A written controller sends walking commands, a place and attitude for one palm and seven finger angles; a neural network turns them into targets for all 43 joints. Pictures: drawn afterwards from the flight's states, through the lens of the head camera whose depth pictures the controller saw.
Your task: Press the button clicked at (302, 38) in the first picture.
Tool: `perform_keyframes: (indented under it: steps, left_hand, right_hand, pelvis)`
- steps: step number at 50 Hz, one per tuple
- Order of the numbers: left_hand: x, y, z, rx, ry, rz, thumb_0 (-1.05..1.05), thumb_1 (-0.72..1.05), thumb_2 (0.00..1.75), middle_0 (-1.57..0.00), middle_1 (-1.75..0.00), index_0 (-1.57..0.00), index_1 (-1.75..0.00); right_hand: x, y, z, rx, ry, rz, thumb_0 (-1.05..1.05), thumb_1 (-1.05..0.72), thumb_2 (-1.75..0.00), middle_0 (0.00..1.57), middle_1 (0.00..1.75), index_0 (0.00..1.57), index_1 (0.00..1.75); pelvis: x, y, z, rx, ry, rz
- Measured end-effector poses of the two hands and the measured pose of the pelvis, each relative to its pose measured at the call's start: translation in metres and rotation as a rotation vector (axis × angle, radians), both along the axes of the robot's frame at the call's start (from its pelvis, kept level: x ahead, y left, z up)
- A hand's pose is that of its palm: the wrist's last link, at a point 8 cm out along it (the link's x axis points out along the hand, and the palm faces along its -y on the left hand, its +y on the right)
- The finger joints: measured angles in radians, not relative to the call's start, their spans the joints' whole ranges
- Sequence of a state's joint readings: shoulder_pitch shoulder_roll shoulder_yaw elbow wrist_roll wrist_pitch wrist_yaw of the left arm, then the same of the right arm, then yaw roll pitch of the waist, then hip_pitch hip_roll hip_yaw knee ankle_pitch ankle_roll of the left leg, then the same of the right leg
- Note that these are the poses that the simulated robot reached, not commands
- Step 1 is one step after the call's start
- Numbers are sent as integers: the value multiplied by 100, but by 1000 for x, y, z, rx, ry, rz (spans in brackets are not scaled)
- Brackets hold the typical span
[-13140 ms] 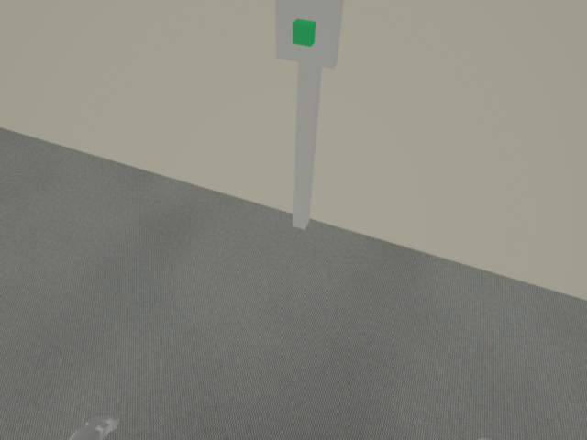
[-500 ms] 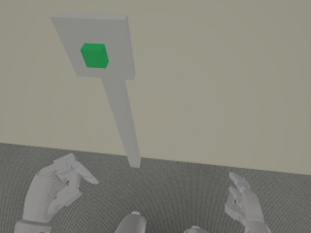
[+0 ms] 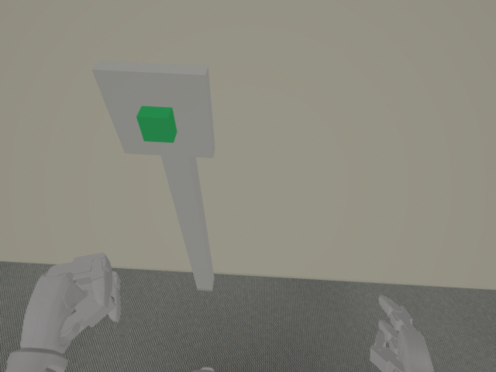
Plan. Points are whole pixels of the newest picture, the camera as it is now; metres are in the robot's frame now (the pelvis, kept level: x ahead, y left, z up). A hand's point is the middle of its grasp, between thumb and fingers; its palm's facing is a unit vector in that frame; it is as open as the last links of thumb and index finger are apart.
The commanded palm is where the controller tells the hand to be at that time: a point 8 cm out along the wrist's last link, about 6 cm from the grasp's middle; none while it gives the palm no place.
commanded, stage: raise the hand and make a fist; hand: left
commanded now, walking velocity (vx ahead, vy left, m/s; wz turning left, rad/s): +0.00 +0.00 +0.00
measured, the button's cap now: (158, 123) +0.49 +0.20 +0.14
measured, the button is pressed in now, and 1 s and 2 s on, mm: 0 0 0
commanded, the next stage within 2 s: aim a knuckle at the button in 0.80 s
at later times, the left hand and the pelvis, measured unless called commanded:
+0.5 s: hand (91, 254) +0.23 +0.22 +0.14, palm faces +0.03 -1.00 -0.06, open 3.1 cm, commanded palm +0.20 +0.27 +0.14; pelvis +0.00 +0.01 +0.02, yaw +1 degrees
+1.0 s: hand (107, 262) +0.23 +0.20 +0.13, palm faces +0.06 -1.00 -0.06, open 3.1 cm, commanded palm +0.21 +0.25 +0.14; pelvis +0.00 -0.02 +0.03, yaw +1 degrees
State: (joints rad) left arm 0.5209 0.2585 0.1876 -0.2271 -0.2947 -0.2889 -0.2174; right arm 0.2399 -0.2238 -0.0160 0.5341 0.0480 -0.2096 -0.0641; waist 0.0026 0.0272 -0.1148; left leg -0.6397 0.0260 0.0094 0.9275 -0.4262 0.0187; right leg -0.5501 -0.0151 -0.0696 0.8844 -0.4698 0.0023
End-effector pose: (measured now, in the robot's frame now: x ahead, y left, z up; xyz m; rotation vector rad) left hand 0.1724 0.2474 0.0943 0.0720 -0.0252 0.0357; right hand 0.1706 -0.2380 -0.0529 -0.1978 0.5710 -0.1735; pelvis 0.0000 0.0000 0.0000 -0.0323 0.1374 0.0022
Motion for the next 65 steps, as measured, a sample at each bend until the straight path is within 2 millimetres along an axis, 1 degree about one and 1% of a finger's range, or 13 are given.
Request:
perform_keyframes:
  steps: [4, 11, 14, 19, 22, 26, 30, 38, 45, 50, 54, 57, 65]
  left_hand:
    - [3, 12, 19, 3, -73, 49, 2, 90, 90, -130, -149, -130, -149]
    - [12, 11, 11, -5, 55, -13, 1, 90, 90, -130, -150, -130, -150]
    - [16, 15, 19, 6, 44, -7, 1, 90, 90, -130, -150, -130, -150]
    - [26, 27, 45, 18, -59, 33, 2, 90, 90, -130, -150, -130, -150]
    - [34, 28, 51, 10, -60, 23, 1, 90, 90, -130, -150, -130, -150]
    - [39, 21, 40, -16, 30, -15, 1, 90, 90, -130, -150, -130, -150]
    - [36, 14, 31, -28, 74, -17, 1, 90, 90, -130, -150, -130, -150]
    - [32, 10, 49, 2, -52, 35, 2, 90, 90, -130, -150, -130, -150]
    - [29, -1, 39, -7, 40, -6, 1, 90, 90, -130, -150, -130, -150]
    - [30, 0, 40, -7, 9, 28, 1, 90, 90, -130, -150, -130, -150]
    - [40, 4, 44, -2, -33, 40, 1, 90, 90, -130, -150, -130, -150]
    - [53, 5, 40, -5, -17, 23, 1, 90, 90, -130, -150, -130, -150]
    - [83, -5, 36, -28, 8, -22, 1, 90, 90, -130, -150, -130, -150]
  right_hand:
    - [9, 17, 8, 25, -36, 49, 1, -91, -90, 20, 30, 20, 30]
    - [9, 35, 12, 44, -37, 98, 1, -91, -90, 20, 30, 21, 30]
    - [5, 35, 13, 38, -25, 101, 1, -90, -90, 20, 30, 21, 30]
    - [-4, 30, 12, 28, 7, 102, 1, -90, -90, 20, 30, 21, 30]
    - [-7, 24, 10, 26, 21, 92, 1, -90, -90, 20, 30, 21, 30]
    - [-10, 14, 12, 24, 19, 62, 1, -90, -90, 20, 30, 21, 30]
    - [-10, 6, 17, 10, 8, 47, 2, -91, -90, 20, 30, 21, 30]
    - [-6, -2, 18, 8, 4, 72, 1, -91, -90, 20, 30, 20, 30]
    - [-4, -3, 15, 35, -5, 65, 1, -91, -90, 20, 30, 21, 30]
    - [-5, -6, 13, 32, 5, 72, 1, -91, -90, 20, 30, 21, 30]
    - [-8, -10, 9, 23, 29, 75, 1, -91, -90, 20, 30, 21, 30]
    - [-12, -15, 6, 18, 50, 61, 1, -91, -90, 20, 30, 21, 30]
    - [-24, -26, 4, 9, 75, 3, 1, -91, -90, 20, 30, 21, 30]
  pelvis:
    - [0, 4, 4, -6, -23, 9]
    - [-1, 9, 11, -6, -52, 14]
    - [-1, 8, 14, -3, -62, 11]
    - [0, 7, 18, -3, -77, 15]
    - [1, 6, 20, -2, -83, 16]
    - [3, 5, 23, 4, -84, 8]
    - [4, 2, 25, 10, -88, 1]
    - [2, -7, 25, 12, -98, 10]
    - [1, -12, 26, 18, -99, 8]
    - [-1, -18, 26, 21, -102, 11]
    - [-3, -21, 25, 20, -102, 17]
    - [-4, -22, 25, 20, -99, 16]
    - [-1, -20, 26, 25, -86, -3]
